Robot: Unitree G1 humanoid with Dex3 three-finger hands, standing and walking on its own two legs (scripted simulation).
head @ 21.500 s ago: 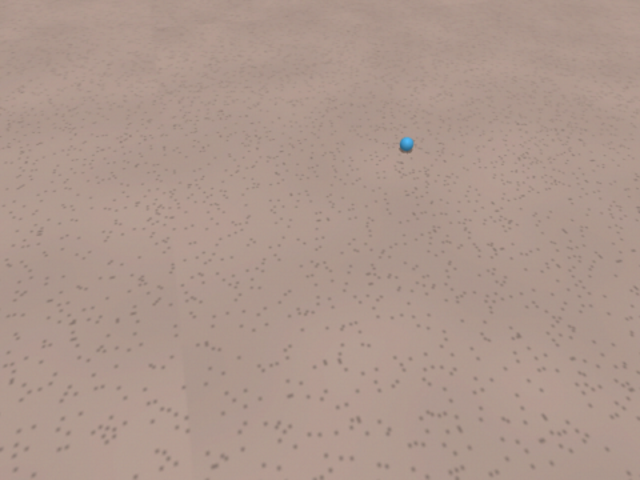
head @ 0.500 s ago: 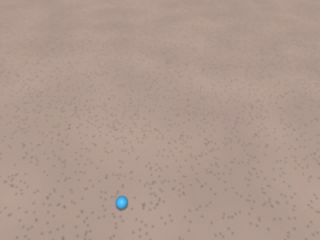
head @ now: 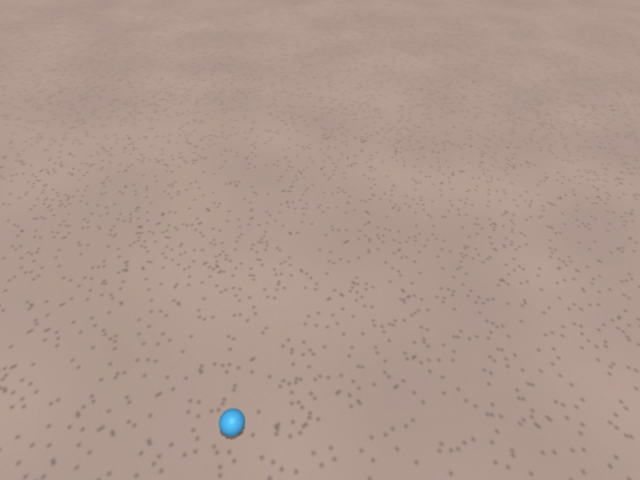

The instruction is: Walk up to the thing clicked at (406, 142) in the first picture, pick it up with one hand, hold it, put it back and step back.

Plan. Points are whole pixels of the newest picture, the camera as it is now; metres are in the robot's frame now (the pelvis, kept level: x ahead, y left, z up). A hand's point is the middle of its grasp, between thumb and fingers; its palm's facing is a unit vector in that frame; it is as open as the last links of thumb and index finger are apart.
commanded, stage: walk up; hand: left
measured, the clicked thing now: (232, 422) +0.49 +0.22 -0.74
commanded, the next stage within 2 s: none
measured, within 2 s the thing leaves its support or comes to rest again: neither
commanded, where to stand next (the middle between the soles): +0.11 -0.02 m, yaw +0 degrees
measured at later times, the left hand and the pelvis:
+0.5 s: hand out of the picture +0.15 +0.20 -0.14, palm faces +0.04 -0.92 -0.40, open 7.4 cm; pelvis +0.08 -0.06 -0.01, yaw +2 degrees
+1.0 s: hand out of the picture +0.13 +0.26 -0.15, palm faces +0.02 -0.89 -0.45, open 7.4 cm; pelvis +0.08 -0.03 -0.01, yaw +2 degrees
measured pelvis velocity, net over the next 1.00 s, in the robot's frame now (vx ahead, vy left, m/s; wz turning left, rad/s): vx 0.08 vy -0.03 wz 0.03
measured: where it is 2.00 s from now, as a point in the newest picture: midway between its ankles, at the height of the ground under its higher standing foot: outside the picture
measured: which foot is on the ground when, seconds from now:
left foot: down 0.00-0.14, up 0.16-0.60, down 0.62-0.90, up 0.92-1.00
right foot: up 0.00-0.10, down 0.12-1.00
